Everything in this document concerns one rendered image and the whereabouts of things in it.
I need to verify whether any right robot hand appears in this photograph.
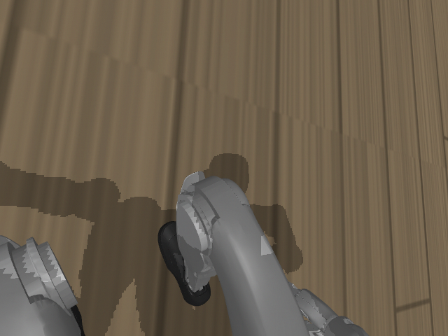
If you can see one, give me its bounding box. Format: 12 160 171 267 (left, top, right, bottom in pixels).
289 282 338 336

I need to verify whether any right robot foot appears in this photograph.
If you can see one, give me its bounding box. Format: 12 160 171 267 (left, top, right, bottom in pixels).
157 221 211 306

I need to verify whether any left robot foot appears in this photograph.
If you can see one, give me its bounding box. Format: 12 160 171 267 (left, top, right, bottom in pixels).
71 305 85 336

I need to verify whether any right robot arm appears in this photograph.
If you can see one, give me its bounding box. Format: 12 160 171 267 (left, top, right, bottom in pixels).
323 316 369 336

